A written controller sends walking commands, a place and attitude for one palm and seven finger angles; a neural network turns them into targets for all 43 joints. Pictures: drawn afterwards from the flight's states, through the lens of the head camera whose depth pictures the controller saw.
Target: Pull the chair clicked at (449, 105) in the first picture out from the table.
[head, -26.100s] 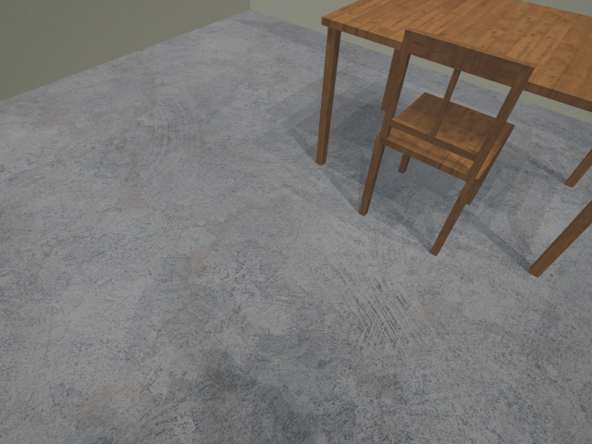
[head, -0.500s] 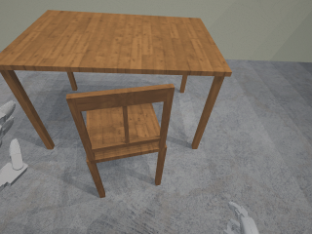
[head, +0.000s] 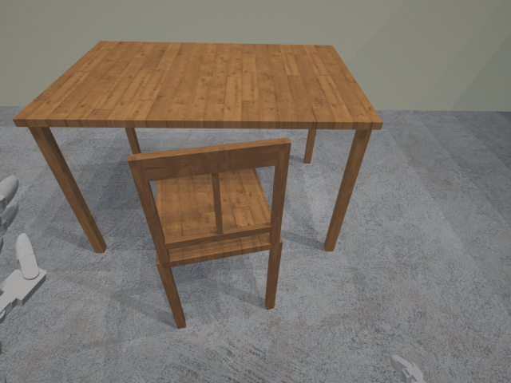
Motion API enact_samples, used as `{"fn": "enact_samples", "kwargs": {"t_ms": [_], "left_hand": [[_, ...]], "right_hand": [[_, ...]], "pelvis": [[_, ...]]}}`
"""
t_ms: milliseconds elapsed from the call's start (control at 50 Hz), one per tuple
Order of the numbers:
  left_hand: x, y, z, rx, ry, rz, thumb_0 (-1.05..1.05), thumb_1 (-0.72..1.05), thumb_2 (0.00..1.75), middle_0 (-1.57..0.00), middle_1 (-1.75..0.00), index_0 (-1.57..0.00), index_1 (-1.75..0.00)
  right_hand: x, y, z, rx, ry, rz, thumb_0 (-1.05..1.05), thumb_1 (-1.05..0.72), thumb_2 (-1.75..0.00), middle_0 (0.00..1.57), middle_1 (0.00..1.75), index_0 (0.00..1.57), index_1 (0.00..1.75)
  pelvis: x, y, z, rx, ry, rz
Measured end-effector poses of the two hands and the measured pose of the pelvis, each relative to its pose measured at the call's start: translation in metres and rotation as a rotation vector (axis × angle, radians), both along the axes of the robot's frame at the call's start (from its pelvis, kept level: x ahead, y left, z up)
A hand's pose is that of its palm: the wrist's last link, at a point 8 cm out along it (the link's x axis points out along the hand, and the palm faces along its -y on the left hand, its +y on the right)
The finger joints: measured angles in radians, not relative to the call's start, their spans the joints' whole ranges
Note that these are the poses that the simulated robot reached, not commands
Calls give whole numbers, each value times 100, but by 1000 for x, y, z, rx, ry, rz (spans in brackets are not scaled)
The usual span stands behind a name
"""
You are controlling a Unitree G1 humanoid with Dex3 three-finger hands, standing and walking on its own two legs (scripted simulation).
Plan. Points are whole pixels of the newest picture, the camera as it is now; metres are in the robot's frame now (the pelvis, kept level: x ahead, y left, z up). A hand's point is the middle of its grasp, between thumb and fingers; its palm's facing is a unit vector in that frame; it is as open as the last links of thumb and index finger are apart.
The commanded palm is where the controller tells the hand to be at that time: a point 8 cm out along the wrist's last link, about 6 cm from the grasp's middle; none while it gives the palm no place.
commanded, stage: let the arm hang, fingers relaxed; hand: left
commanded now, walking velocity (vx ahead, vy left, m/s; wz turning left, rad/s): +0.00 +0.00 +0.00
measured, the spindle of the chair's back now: (217, 204) +0.60 +0.14 -0.11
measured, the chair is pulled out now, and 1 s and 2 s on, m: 0.16 0.16 0.16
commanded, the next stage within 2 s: look to check the result in 1.20 s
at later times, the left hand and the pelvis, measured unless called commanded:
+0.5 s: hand out of the picture +0.02 +0.19 -0.18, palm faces +0.04 -0.98 -0.17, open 7.0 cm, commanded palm none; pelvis +0.03 +0.00 +0.01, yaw +1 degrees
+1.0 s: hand out of the picture +0.06 +0.18 -0.17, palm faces +0.00 -0.98 -0.20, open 7.3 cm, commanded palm none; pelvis +0.04 +0.01 +0.01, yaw +0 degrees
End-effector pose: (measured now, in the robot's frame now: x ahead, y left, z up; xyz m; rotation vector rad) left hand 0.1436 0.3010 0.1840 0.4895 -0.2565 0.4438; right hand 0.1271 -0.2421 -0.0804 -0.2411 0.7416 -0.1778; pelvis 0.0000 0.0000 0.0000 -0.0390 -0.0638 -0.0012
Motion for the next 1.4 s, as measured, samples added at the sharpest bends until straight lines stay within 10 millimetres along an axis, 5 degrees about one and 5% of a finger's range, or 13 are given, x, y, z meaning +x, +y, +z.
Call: {"fn": "enact_samples", "kwargs": {"t_ms": [100,140,200,240,320,380,520,640,740,940,1040,1400], "left_hand": [[12,6,-8,-29,23,29,2,89,90,-21,-30,-21,-30],[26,7,-32,-24,111,4,1,89,90,-20,-30,-21,-30],[44,8,-119,-154,469,6,0,89,90,-20,-30,-20,-30],[37,-2,-184,-262,731,13,0,90,90,-19,-30,-20,-30],[-9,-46,-287,-456,1174,1,1,90,90,-19,-30,-20,-30],[-56,-79,-325,-584,1395,8,1,92,90,-20,-30,-20,-30],[-135,-64,-331,-641,1633,169,0,99,90,-20,-30,-21,-30],[-164,-54,-317,-616,1734,248,0,94,90,-20,-30,-20,-30],[-155,-55,-313,-599,1715,249,1,92,90,-20,-30,-20,-30],[-99,-75,-318,-596,1583,135,0,91,90,-19,-30,-20,-30],[-86,-76,-319,-581,1559,121,1,93,90,-20,-30,-20,-30],[-104,-88,-318,-601,1614,146,0,91,90,-20,-30,-20,-30]], "right_hand": [[16,10,7,8,-28,13,2,-91,-90,20,30,20,30],[24,11,2,32,-27,54,2,-91,-90,20,30,20,30],[29,10,-16,54,70,87,1,-90,-90,20,30,20,30],[26,7,-24,58,129,79,1,-91,-90,20,30,20,30],[4,2,-30,36,253,32,1,-91,-90,20,30,20,30],[-22,0,-30,9,373,-3,1,-91,-90,20,30,20,30],[-74,3,-36,4,629,-55,1,-91,-90,20,29,20,30],[-87,17,-47,59,685,-80,1,-91,-90,20,29,20,30],[-83,28,-54,95,673,-79,1,-92,-90,20,30,20,30],[-73,24,-54,105,623,-90,1,-93,-90,20,29,20,30],[-75,22,-52,106,615,-103,1,-93,-90,20,29,20,30],[-90,22,-55,130,672,-118,1,-91,-90,20,29,20,30]], "pelvis": [[5,1,3,17,6,1],[5,1,2,21,32,8],[5,2,-2,17,52,21],[8,3,-4,15,54,26],[16,5,-3,24,43,19],[21,5,1,24,43,17],[29,4,9,19,63,22],[35,8,12,24,63,14],[37,10,12,29,56,9],[41,8,13,39,47,0],[43,5,13,40,46,-4],[47,-2,13,43,48,-9]]}}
